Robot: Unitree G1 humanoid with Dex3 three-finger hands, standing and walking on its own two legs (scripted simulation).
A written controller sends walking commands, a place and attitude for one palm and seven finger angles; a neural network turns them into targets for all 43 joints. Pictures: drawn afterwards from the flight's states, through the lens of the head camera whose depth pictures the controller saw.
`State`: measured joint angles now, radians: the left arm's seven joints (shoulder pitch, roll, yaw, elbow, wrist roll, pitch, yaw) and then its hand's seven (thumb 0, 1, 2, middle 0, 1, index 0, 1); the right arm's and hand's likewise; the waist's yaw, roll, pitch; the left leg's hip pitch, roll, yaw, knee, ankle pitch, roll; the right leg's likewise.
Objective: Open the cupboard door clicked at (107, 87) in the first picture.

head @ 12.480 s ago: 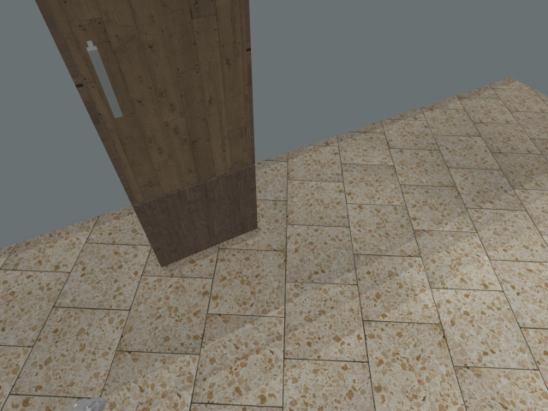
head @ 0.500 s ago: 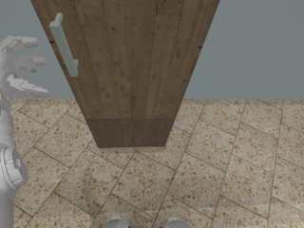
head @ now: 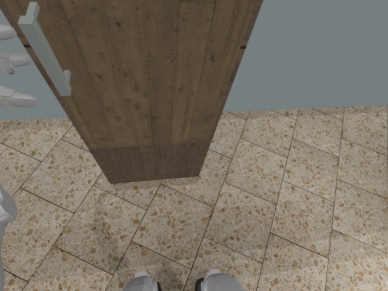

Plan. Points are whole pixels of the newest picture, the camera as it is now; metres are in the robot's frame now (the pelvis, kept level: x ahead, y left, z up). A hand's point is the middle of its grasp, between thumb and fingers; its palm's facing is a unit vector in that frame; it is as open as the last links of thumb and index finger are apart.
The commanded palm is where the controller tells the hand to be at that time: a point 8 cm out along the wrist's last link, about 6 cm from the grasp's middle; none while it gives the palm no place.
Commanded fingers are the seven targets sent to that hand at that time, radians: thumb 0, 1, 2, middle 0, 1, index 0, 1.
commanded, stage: move the hooked fingers beside the handle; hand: left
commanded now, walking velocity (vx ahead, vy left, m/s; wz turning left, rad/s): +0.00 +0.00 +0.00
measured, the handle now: (51, 54) +0.54 +0.22 +0.12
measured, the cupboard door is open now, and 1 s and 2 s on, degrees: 0 0 0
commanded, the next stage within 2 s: slide the fingers in behind the handle in 0.56 s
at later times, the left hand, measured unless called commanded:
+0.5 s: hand (13, 75) +0.49 +0.27 +0.12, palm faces +0.04 -1.00 +0.01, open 13.9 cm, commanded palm +0.48 +0.32 +0.12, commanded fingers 0.00 -0.50 0.30 -0.30 -1.20 -0.30 -1.20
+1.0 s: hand (22, 74) +0.49 +0.26 +0.12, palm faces +0.07 -1.00 -0.01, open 14.0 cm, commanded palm +0.48 +0.29 +0.12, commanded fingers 0.00 -0.50 0.30 -0.30 -1.20 -0.30 -1.20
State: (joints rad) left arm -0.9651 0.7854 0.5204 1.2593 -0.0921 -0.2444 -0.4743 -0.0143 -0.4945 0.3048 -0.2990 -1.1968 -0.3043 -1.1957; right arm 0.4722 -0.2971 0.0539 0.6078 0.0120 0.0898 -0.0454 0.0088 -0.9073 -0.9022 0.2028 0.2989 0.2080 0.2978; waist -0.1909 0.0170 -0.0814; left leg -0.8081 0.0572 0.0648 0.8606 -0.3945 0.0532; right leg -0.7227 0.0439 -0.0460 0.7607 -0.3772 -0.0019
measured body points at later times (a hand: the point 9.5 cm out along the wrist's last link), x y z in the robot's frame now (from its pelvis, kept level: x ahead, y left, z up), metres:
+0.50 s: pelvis +0.00 +0.00 +0.00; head +0.11 +0.04 +0.43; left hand +0.48 +0.33 +0.12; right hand +0.02 -0.27 -0.10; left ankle +0.00 +0.08 -0.70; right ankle -0.02 -0.13 -0.70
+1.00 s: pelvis -0.01 +0.00 +0.00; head +0.10 +0.03 +0.43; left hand +0.48 +0.31 +0.12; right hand -0.02 -0.28 -0.10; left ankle +0.00 +0.08 -0.70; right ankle -0.02 -0.13 -0.70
